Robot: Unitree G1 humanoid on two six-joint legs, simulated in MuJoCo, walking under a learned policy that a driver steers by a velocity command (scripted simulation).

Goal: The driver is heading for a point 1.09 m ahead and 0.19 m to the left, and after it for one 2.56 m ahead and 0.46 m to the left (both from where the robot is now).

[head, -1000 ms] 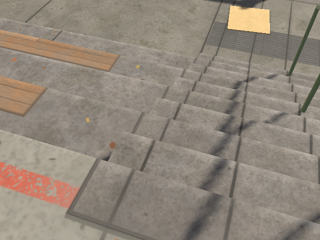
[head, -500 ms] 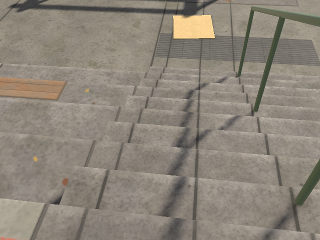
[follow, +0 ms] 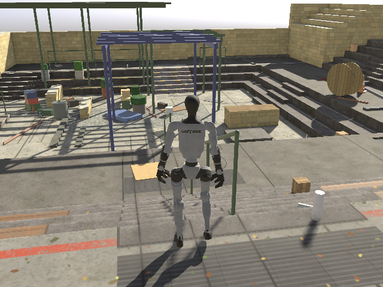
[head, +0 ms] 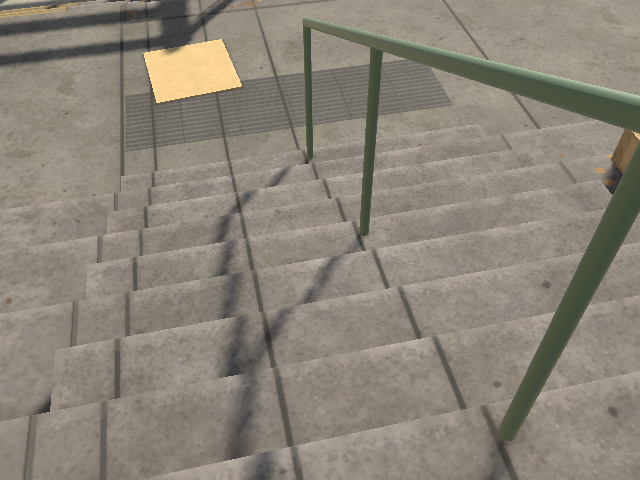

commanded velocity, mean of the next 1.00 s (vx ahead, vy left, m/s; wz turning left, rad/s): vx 0.41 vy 0.00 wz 0.33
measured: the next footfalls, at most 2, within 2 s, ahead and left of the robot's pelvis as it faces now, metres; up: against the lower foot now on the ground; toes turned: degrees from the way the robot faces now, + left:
right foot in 0.26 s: +0.28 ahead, -0.15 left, +0.00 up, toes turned -1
left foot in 0.90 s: +0.52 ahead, +0.16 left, -0.14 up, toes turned +30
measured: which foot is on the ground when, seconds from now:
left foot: down 0.00-0.28, up 0.30-0.88, down 0.90-1.00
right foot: up 0.00-0.24, down 0.26-0.92, up 0.94-1.00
